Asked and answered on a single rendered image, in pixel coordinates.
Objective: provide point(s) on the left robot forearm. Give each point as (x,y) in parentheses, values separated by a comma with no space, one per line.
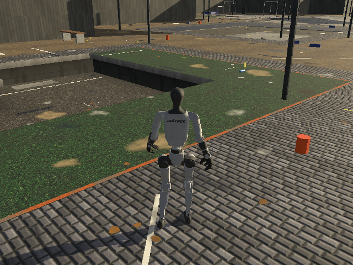
(150,142)

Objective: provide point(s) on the right robot forearm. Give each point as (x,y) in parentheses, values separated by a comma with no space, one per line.
(204,148)

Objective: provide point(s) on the left robot thigh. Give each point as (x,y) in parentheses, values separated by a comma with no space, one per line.
(163,162)

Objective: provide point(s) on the robot right hand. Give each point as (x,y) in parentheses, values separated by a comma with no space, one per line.
(209,162)

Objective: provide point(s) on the robot left upper arm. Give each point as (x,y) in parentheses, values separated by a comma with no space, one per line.
(156,124)

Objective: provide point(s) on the robot left hand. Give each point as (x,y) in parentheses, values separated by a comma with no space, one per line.
(154,146)

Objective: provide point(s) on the humanoid robot torso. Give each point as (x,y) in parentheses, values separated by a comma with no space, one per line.
(176,127)

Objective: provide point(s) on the robot right upper arm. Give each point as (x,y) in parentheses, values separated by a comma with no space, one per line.
(197,126)

